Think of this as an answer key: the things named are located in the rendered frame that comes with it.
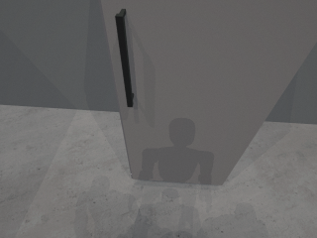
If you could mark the fridge door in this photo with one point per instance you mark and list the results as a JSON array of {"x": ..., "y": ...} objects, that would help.
[{"x": 205, "y": 75}]

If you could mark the handle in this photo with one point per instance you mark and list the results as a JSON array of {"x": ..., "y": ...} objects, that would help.
[{"x": 123, "y": 47}]

